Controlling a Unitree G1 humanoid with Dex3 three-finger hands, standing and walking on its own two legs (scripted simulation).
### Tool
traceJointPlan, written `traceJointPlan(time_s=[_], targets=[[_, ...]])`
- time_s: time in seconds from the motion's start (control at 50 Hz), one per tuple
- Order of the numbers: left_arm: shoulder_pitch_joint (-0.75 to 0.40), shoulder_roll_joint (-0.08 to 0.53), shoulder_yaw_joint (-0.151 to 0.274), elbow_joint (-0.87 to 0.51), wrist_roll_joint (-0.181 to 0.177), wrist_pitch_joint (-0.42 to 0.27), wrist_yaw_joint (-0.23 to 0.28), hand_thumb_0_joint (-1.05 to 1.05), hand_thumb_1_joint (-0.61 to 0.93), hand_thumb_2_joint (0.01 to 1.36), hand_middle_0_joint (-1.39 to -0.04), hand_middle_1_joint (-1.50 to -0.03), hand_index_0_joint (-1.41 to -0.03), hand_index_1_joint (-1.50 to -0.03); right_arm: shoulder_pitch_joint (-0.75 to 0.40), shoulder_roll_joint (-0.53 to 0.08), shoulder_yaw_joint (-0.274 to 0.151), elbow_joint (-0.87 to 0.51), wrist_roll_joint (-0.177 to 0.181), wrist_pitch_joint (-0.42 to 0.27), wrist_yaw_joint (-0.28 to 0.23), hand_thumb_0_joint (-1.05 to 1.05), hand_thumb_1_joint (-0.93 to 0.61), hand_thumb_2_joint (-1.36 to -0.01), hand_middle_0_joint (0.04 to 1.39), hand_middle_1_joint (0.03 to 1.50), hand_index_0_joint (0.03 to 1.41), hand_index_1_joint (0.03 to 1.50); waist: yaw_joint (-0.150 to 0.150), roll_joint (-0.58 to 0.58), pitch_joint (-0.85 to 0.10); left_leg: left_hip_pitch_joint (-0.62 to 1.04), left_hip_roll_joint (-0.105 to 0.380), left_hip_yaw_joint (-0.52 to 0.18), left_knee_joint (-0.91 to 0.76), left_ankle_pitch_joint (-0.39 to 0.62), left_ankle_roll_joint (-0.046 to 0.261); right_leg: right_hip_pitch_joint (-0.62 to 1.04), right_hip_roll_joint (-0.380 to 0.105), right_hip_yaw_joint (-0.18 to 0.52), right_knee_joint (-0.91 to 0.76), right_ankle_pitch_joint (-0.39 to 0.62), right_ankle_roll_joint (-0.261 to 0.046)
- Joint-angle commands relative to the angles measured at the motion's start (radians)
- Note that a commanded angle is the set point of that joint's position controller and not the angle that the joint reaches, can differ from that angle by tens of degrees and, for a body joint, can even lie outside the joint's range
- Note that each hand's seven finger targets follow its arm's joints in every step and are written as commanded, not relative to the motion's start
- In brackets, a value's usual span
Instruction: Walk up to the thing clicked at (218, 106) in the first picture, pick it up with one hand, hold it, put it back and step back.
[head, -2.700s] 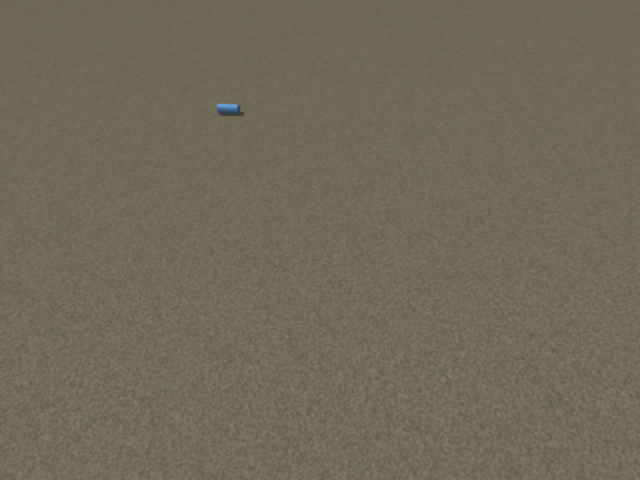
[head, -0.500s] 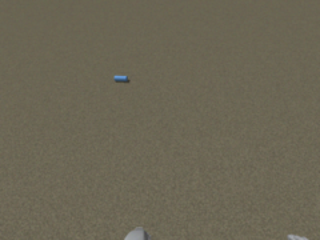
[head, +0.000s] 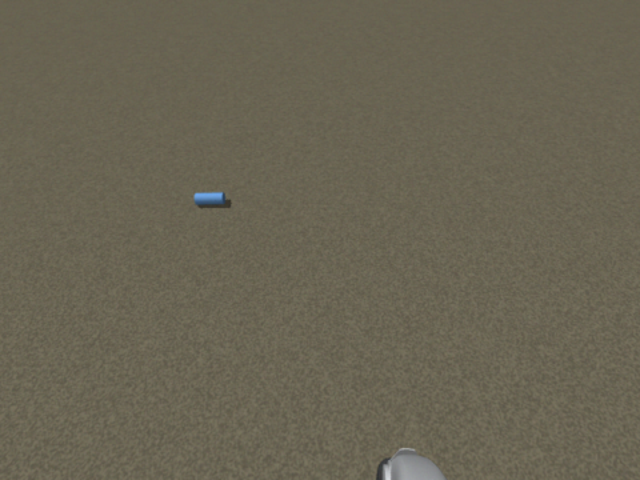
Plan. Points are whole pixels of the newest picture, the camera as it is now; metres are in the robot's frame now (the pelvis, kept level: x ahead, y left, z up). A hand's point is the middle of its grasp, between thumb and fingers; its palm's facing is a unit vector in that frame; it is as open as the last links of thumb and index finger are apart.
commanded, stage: walk up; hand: left
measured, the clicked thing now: (210, 198) +1.39 +0.51 -0.75
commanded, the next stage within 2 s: none
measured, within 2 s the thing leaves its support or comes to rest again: neither
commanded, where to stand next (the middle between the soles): +1.06 +0.35 m, yaw -2 degrees
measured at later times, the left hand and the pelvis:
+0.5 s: hand (107, 404) +0.28 +0.35 -0.14, palm faces +0.03 -0.90 -0.43, open 7.4 cm; pelvis +0.27 +0.06 -0.01, yaw +2 degrees
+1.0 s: hand (124, 255) +0.57 +0.41 -0.13, palm faces -0.03 -0.88 -0.47, open 7.4 cm; pelvis +0.50 +0.11 -0.02, yaw +0 degrees
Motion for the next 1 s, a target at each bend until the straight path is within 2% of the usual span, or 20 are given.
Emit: traceJointPlan(time_s=[0.0,0.04,0.06,0.1,0.14,0.2,0.32,0.44,0.5,0.52,0.54,0.56,0.6,0.66,0.74,0.86,0.92,0.94,0.96,0.98], targets=[[-0.081,0.152,0.046,-0.106,-0.006,-0.032,0.010,0.000,0.900,0.900,-0.200,-0.300,-0.200,-0.300,-0.062,-0.261,-0.078,-0.113,-0.001,-0.024,-0.028,0.000,-0.900,-0.900,0.200,0.300,0.200,0.300,0.034,0.067,-0.024,-0.075,0.260,-0.134,-0.042,0.465,0.063,0.192,0.057,-0.056,-0.085,0.020,-0.034],[0.033,0.172,0.064,-0.076,-0.003,-0.035,0.025,0.000,0.900,0.900,-0.200,-0.300,-0.200,-0.300,-0.057,-0.252,-0.076,-0.123,0.000,-0.017,-0.036,0.000,-0.900,-0.900,0.200,0.300,0.200,0.300,0.093,0.004,-0.102,-0.094,0.220,-0.086,0.207,0.604,0.036,0.406,0.097,-0.092,-0.154,-0.025,-0.052],[0.173,0.211,0.085,-0.043,0.001,-0.043,0.039,0.000,0.900,0.900,-0.200,-0.300,-0.200,-0.300,-0.051,-0.212,-0.058,-0.133,-0.001,-0.016,-0.033,0.000,-0.900,-0.900,0.200,0.300,0.200,0.300,0.158,-0.064,-0.193,-0.177,0.164,-0.063,0.440,0.485,0.019,0.596,0.045,-0.016,-0.194,-0.048,-0.072],[0.282,0.363,0.123,-0.045,0.001,-0.054,0.062,0.000,0.900,0.900,-0.200,-0.300,-0.200,-0.300,0.010,-0.205,-0.043,-0.147,0.014,-0.014,-0.039,0.000,-0.900,-0.900,0.200,0.300,0.200,0.300,0.188,-0.211,-0.260,-0.680,-0.014,-0.168,0.877,-0.225,-0.035,0.891,-0.385,0.757,-0.338,-0.246,-0.283],[0.164,0.311,0.109,-0.091,-0.016,-0.057,0.069,0.000,0.900,0.900,-0.200,-0.300,-0.200,-0.300,-0.054,-0.251,-0.051,-0.108,0.015,-0.008,-0.047,0.000,-0.900,-0.900,0.200,0.300,0.200,0.300,0.154,-0.007,-0.126,-0.668,0.073,-0.325,0.972,-0.117,-0.026,0.658,-0.344,0.574,-0.371,-0.165,-0.279],[0.061,0.232,0.084,-0.111,-0.011,-0.074,0.067,0.000,0.900,0.900,-0.200,-0.300,-0.200,-0.300,-0.015,-0.211,-0.044,-0.080,0.019,0.001,-0.027,0.000,-0.900,-0.900,0.200,0.300,0.200,0.300,0.062,-0.083,-0.040,-0.553,0.111,-0.298,0.782,0.020,-0.025,0.432,-0.191,0.234,-0.379,0.070,-0.180],[0.074,0.250,0.091,-0.128,0.009,-0.098,0.059,0.000,0.900,0.900,-0.200,-0.300,-0.200,-0.300,-0.142,-0.175,-0.051,-0.117,-0.007,0.029,0.018,0.000,-0.900,-0.900,0.200,0.300,0.200,0.300,0.071,-0.117,0.016,-0.563,0.152,-0.193,0.502,0.150,-0.070,0.340,-0.151,0.064,-0.425,0.010,-0.181],[0.093,0.284,0.089,-0.118,0.009,-0.087,0.057,0.000,0.900,0.900,-0.200,-0.300,-0.200,-0.300,-0.252,-0.172,-0.062,-0.132,-0.009,0.013,0.043,0.000,-0.900,-0.900,0.200,0.300,0.200,0.300,0.077,-0.109,-0.015,-0.357,0.153,-0.127,0.253,0.247,-0.031,0.325,-0.158,0.025,-0.351,-0.027,-0.152],[0.061,0.257,0.074,-0.132,0.015,-0.079,0.067,0.000,0.900,0.900,-0.200,-0.300,-0.200,-0.300,-0.002,-0.252,-0.103,-0.048,-0.020,0.010,0.025,0.000,-0.900,-0.900,0.200,0.300,0.200,0.300,-0.069,0.062,-0.131,-0.007,0.094,-0.106,0.232,0.088,0.020,0.215,-0.110,-0.025,0.032,0.090,-0.112],[0.115,0.182,0.048,-0.132,0.008,-0.072,0.067,0.000,0.900,0.900,-0.200,-0.300,-0.200,-0.300,0.130,-0.329,-0.130,-0.021,-0.034,0.005,0.008,0.000,-0.900,-0.900,0.200,0.300,0.200,0.300,-0.130,0.281,-0.186,0.133,0.189,-0.289,0.114,-0.120,0.073,0.070,-0.013,-0.054,0.382,-0.016,-0.067],[0.162,0.139,0.037,-0.147,-0.016,-0.070,0.068,0.000,0.900,0.900,-0.200,-0.300,-0.200,-0.300,0.081,-0.390,-0.134,-0.062,-0.012,0.000,-0.005,0.000,-0.900,-0.900,0.200,0.300,0.200,0.300,-0.083,0.420,-0.164,0.193,0.407,-0.764,-0.096,-0.228,0.130,-0.189,0.164,-0.006,0.556,-0.437,-0.037],[0.121,0.219,0.045,-0.117,-0.003,-0.065,0.084,0.000,0.900,0.900,-0.200,-0.300,-0.200,-0.300,0.018,-0.395,-0.137,-0.079,0.022,0.006,-0.010,0.000,-0.900,-0.900,0.200,0.300,0.200,0.300,-0.068,0.265,-0.149,0.066,0.452,-0.809,-0.145,-0.340,0.189,-0.170,0.081,0.109,0.624,-0.430,-0.056],[0.161,0.242,0.044,-0.073,-0.013,-0.058,0.070,0.000,0.900,0.900,-0.200,-0.300,-0.200,-0.300,-0.125,-0.298,-0.098,-0.121,0.019,0.006,-0.020,0.000,-0.900,-0.900,0.200,0.300,0.200,0.300,0.012,0.134,-0.071,-0.099,0.361,-0.520,-0.101,-0.232,0.138,-0.106,0.018,0.142,0.563,-0.282,-0.049],[0.217,0.226,0.052,-0.025,-0.005,-0.044,0.055,0.000,0.900,0.900,-0.200,-0.300,-0.200,-0.300,-0.149,-0.252,-0.072,-0.126,0.018,-0.011,-0.020,0.000,-0.900,-0.900,0.200,0.300,0.200,0.300,0.050,0.169,-0.046,-0.221,0.284,-0.333,-0.110,-0.070,0.127,0.022,-0.022,0.083,0.408,-0.217,-0.013],[0.125,0.201,0.052,-0.060,0.014,-0.038,0.040,0.000,0.900,0.900,-0.200,-0.300,-0.200,-0.300,-0.112,-0.266,-0.074,-0.137,0.004,-0.016,-0.014,0.000,-0.900,-0.900,0.200,0.300,0.200,0.300,0.027,0.161,0.013,-0.217,0.307,-0.309,-0.141,-0.098,0.205,-0.014,-0.042,0.023,0.206,-0.212,0.017],[0.066,0.179,0.061,-0.076,0.008,-0.055,0.031,0.000,0.900,0.900,-0.200,-0.300,-0.200,-0.300,-0.125,-0.255,-0.067,-0.161,-0.002,-0.008,-0.010,0.000,-0.900,-0.900,0.200,0.300,0.200,0.300,0.039,0.099,0.020,-0.259,0.269,-0.232,-0.066,0.002,0.168,0.151,-0.003,-0.009,-0.016,-0.065,-0.003],[0.184,0.198,0.078,-0.047,0.011,-0.069,0.050,0.000,0.900,0.900,-0.200,-0.300,-0.200,-0.300,-0.122,-0.219,-0.049,-0.176,0.004,0.002,-0.012,0.000,-0.900,-0.900,0.200,0.300,0.200,0.300,0.117,-0.006,-0.068,-0.335,0.213,-0.159,0.204,0.217,0.108,0.466,0.065,-0.036,-0.127,-0.055,-0.025],[0.278,0.242,0.097,-0.034,0.015,-0.077,0.063,0.000,0.900,0.900,-0.200,-0.300,-0.200,-0.300,-0.106,-0.185,-0.037,-0.179,0.005,-0.001,-0.012,0.000,-0.900,-0.900,0.200,0.300,0.200,0.300,0.170,-0.124,-0.130,-0.406,0.124,-0.081,0.450,0.229,0.062,0.596,-0.004,0.073,-0.221,-0.157,-0.058],[0.327,0.341,0.121,-0.044,0.021,-0.083,0.076,0.000,0.900,0.900,-0.200,-0.300,-0.200,-0.300,-0.053,-0.132,-0.019,-0.192,0.003,-0.001,-0.013,0.000,-0.900,-0.900,0.200,0.300,0.200,0.300,0.159,-0.310,-0.165,-0.616,0.015,-0.068,0.704,-0.168,0.005,0.733,-0.278,0.504,-0.319,-0.214,-0.147],[0.293,0.364,0.112,-0.057,0.002,-0.077,0.080,0.000,0.900,0.900,-0.200,-0.300,-0.200,-0.300,-0.068,-0.218,-0.041,-0.176,-0.002,0.017,-0.022,0.000,-0.900,-0.900,0.200,0.300,0.200,0.300,0.152,-0.162,-0.151,-0.685,0.029,-0.211,0.804,-0.239,-0.007,0.682,-0.381,0.720,-0.379,-0.324,-0.250]])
